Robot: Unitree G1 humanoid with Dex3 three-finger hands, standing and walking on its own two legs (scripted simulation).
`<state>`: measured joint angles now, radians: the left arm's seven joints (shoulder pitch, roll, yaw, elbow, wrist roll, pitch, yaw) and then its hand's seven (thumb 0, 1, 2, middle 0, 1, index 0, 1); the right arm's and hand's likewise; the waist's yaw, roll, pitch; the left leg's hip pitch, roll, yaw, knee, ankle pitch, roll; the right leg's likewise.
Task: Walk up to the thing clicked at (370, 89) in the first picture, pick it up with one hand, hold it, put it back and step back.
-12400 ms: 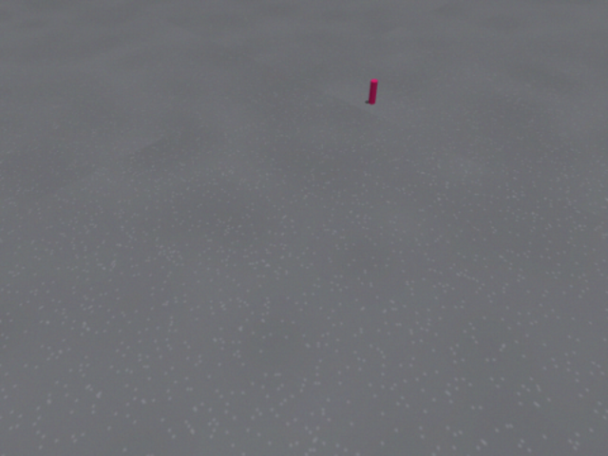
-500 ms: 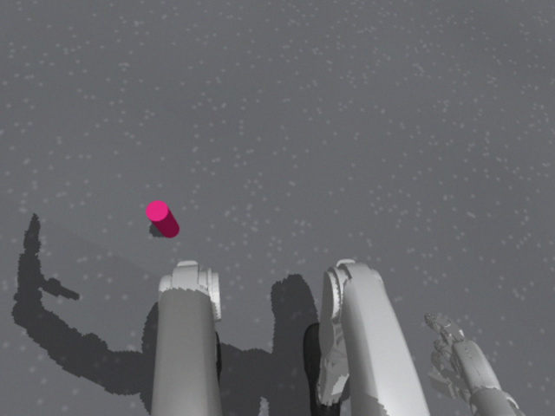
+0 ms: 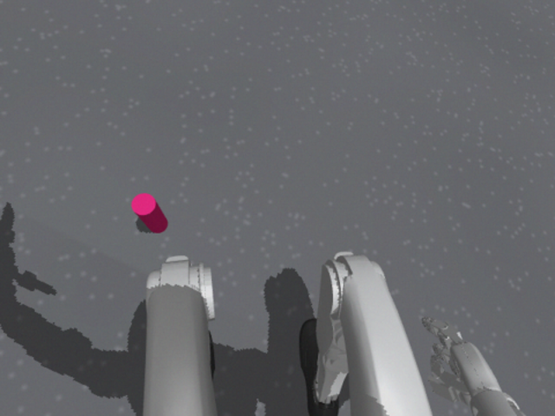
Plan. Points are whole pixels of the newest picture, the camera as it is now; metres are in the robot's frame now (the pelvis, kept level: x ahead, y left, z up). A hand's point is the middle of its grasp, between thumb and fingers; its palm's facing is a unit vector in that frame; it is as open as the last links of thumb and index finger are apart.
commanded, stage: go down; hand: left
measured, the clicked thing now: (151, 215) +0.44 +0.25 -0.31
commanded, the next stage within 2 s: approach in 0.10 s
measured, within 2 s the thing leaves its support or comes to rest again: neither
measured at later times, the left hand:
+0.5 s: hand out of the picture +0.38 +0.41 -0.06, palm faces +0.19 -0.98 +0.01, open 17.7 cm
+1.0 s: hand (109, 231) +0.40 +0.31 -0.25, palm faces +0.15 -0.99 +0.08, open 17.5 cm
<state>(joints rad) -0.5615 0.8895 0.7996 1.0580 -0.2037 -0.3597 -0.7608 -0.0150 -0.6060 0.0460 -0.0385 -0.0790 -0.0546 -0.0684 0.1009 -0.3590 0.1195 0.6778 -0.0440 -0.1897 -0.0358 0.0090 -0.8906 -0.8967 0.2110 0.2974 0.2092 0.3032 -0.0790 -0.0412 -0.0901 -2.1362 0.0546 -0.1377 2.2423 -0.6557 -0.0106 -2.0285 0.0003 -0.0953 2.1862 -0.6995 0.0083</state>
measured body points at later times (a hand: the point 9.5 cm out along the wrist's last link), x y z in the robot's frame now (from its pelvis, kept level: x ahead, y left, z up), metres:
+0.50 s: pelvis +0.00 +0.00 -0.04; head +0.21 +0.10 +0.35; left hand +0.36 +0.46 -0.06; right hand +0.16 -0.27 -0.12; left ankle +0.09 +0.13 -0.35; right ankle +0.10 -0.12 -0.35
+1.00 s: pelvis +0.00 +0.01 -0.10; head +0.23 +0.16 +0.26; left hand +0.38 +0.36 -0.25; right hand +0.18 -0.25 -0.15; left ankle +0.09 +0.13 -0.35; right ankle +0.10 -0.12 -0.35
